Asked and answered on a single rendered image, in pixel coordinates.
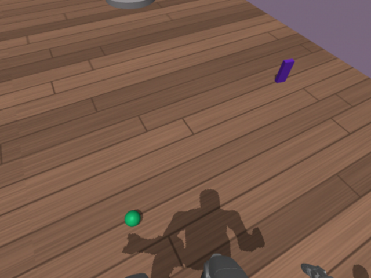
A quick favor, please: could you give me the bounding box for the right robot hand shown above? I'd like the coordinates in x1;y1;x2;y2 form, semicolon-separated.
301;264;333;278

